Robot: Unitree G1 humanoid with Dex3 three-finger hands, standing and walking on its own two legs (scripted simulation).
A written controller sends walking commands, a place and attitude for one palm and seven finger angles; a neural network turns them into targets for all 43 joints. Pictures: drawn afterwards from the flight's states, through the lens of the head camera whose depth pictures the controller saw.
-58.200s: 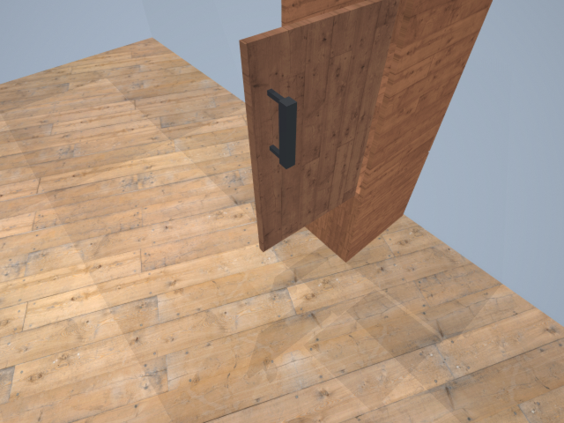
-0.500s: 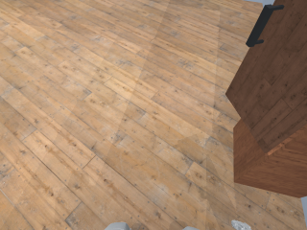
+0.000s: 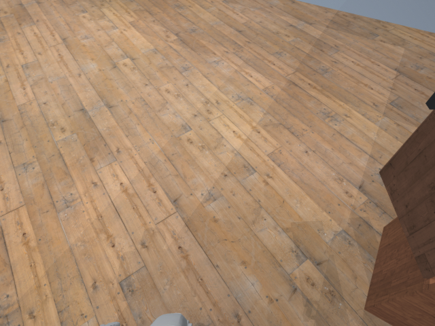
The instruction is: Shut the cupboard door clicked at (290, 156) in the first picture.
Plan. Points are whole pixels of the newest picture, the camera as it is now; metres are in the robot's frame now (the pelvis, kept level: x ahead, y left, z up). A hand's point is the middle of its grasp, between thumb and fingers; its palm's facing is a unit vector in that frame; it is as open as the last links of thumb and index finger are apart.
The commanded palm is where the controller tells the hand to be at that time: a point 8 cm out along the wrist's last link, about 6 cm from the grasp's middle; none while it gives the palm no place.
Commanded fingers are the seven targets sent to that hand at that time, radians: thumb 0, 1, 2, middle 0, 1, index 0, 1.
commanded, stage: walk to a spot facing it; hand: left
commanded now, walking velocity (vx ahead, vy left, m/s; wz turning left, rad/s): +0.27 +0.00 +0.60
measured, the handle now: out of the picture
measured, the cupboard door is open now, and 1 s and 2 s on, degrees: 30 30 30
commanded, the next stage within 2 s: turn to face it in 1.40 s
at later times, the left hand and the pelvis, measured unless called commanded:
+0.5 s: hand out of the picture +0.13 +0.20 -0.14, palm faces +0.29 -0.92 -0.27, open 7.3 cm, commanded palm none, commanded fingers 0.00 0.90 0.90 -0.20 -0.30 -0.20 -0.30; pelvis +0.09 -0.02 +0.00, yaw +17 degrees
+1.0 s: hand out of the picture +0.10 +0.24 -0.18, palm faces +0.59 -0.78 -0.21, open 7.4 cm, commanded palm none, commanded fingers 0.00 0.90 0.90 -0.20 -0.30 -0.20 -0.30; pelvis +0.23 +0.09 -0.01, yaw +33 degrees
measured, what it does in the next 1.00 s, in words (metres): walks ahead, turning left: left foot, then right foot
